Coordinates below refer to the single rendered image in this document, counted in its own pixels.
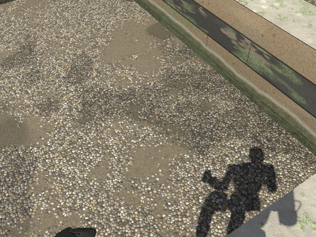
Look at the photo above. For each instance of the left robot hand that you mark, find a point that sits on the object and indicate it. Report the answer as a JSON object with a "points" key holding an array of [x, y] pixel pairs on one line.
{"points": [[77, 232]]}

